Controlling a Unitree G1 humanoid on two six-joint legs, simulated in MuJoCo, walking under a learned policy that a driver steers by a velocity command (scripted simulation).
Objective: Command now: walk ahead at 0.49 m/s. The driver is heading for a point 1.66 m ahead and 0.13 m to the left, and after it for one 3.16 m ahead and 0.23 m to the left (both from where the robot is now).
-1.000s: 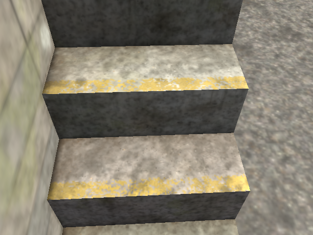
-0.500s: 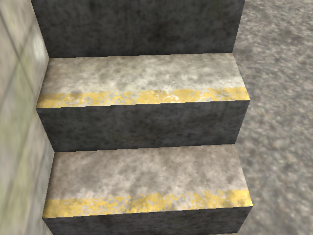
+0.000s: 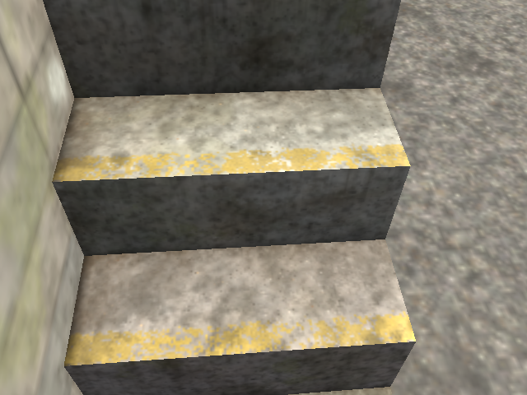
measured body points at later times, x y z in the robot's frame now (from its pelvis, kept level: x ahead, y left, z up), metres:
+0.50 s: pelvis -0.01 +0.01 +0.00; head +0.00 +0.02 +0.45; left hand +0.10 +0.24 -0.13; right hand +0.09 -0.22 -0.13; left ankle -0.05 +0.11 -0.75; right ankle -0.02 -0.13 -0.75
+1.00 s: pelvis -0.01 +0.02 +0.00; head +0.00 +0.03 +0.45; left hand +0.11 +0.25 -0.13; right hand +0.11 -0.21 -0.12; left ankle -0.05 +0.11 -0.75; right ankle -0.02 -0.13 -0.75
